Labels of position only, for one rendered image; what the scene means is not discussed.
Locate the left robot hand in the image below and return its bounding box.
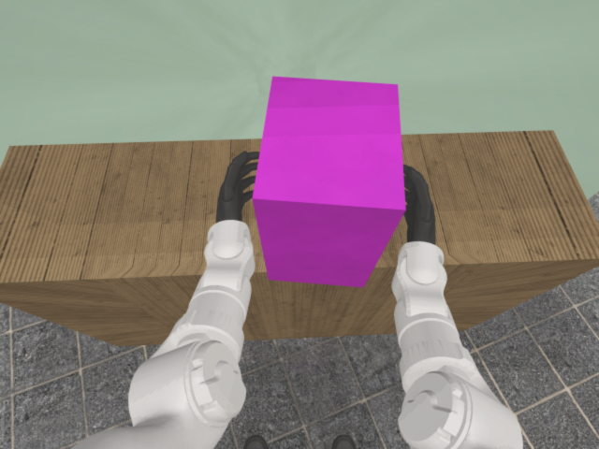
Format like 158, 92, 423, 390
216, 151, 260, 223

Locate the right robot hand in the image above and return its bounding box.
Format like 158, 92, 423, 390
403, 165, 435, 245

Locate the left robot upper arm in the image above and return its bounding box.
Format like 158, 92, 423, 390
71, 340, 246, 449

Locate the pedestal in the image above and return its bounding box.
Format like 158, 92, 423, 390
0, 130, 599, 346

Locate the carton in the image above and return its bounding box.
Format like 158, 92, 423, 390
252, 77, 406, 287

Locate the right robot upper arm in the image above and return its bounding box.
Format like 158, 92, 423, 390
398, 371, 523, 449

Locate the left robot forearm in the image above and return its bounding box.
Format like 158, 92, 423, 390
128, 220, 256, 413

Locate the right robot forearm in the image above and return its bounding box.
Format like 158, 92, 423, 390
391, 241, 501, 402

